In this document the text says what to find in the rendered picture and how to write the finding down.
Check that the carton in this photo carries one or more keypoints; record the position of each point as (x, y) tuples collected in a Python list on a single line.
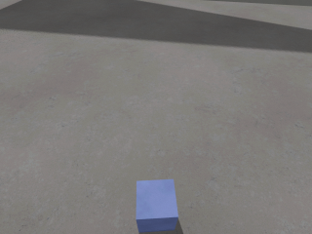
[(156, 207)]

